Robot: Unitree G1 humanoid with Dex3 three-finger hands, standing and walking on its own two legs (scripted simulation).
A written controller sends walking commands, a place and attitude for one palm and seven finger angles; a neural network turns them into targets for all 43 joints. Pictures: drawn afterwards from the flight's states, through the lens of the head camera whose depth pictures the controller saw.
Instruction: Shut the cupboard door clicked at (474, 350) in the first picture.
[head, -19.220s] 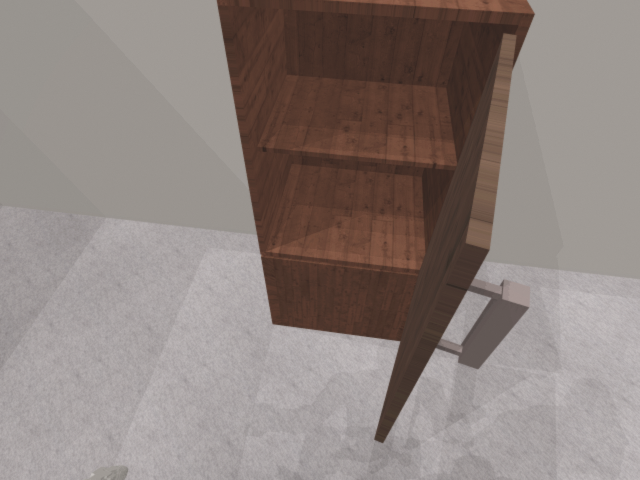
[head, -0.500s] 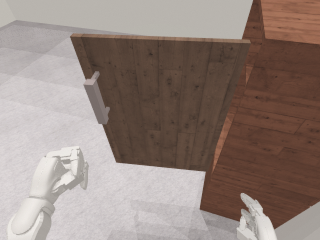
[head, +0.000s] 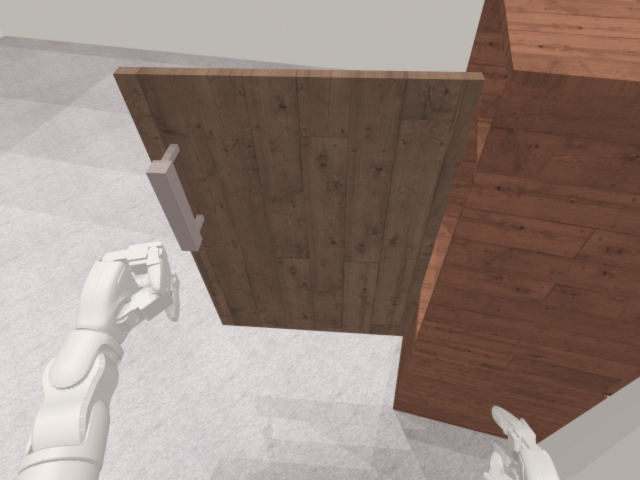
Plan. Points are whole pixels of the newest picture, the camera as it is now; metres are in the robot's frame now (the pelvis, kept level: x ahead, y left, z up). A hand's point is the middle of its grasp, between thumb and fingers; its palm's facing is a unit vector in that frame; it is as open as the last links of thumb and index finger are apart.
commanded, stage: bring the fist close to the handle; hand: left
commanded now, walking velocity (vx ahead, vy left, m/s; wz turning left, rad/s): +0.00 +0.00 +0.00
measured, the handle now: (182, 199) +0.46 +0.23 +0.10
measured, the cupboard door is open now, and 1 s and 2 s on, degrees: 100 100 85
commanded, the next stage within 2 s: push the door shut along its arc in 0.84 s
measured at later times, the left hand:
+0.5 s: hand (184, 246) +0.37 +0.20 +0.10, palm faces +0.00 -1.00 -0.03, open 3.1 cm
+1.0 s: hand (179, 251) +0.36 +0.20 +0.10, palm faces +0.00 -1.00 -0.04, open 3.1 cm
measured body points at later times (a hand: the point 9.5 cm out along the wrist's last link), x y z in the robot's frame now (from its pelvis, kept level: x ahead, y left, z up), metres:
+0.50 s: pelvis +0.00 +0.00 +0.00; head +0.03 -0.01 +0.45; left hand +0.37 +0.25 +0.11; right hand +0.14 -0.25 -0.10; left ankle +0.01 +0.13 -0.71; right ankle +0.01 -0.12 -0.71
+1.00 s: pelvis +0.01 +0.00 +0.00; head +0.03 -0.01 +0.45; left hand +0.36 +0.26 +0.11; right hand +0.14 -0.25 -0.10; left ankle +0.01 +0.13 -0.71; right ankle +0.01 -0.12 -0.71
